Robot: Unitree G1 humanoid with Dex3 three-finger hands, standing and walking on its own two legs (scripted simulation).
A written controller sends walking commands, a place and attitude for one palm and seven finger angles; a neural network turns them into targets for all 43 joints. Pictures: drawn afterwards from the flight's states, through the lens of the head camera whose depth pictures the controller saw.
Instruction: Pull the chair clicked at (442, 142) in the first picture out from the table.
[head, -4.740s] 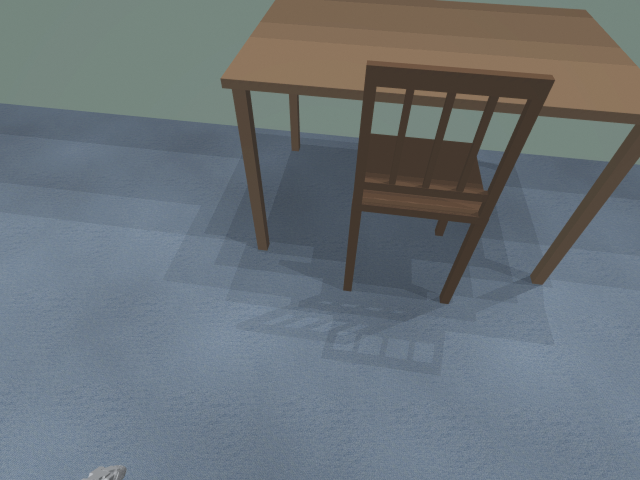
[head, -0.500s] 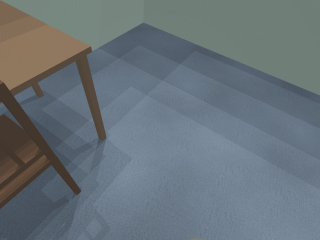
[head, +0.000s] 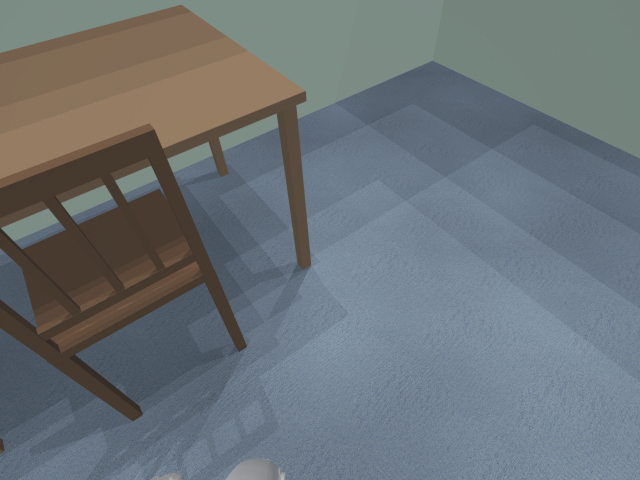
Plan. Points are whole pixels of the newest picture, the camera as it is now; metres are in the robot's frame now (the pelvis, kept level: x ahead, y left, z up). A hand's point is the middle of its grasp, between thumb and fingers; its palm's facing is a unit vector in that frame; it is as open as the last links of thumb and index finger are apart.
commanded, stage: turn to face it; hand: left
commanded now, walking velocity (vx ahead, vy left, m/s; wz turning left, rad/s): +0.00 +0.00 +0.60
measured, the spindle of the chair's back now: (88, 248) +0.52 +0.48 -0.09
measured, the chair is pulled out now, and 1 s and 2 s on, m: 0.00 0.00 0.00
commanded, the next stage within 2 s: take the last steps up to it in 0.92 s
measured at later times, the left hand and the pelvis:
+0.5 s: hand out of the picture +0.02 +0.28 -0.16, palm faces +0.32 -0.90 -0.29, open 7.4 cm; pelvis +0.00 +0.04 -0.01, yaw +17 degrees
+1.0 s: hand out of the picture -0.08 +0.24 -0.19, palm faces +0.55 -0.80 -0.24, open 7.4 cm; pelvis -0.01 +0.04 -0.02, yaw +32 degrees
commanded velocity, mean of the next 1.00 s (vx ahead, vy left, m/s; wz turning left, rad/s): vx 0.00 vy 0.00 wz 0.46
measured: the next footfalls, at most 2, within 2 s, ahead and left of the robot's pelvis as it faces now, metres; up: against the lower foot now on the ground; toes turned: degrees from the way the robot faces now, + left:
left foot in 0.18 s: +0.01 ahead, +0.16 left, +0.00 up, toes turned +12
right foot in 0.58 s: +0.09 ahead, -0.07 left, +0.00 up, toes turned +18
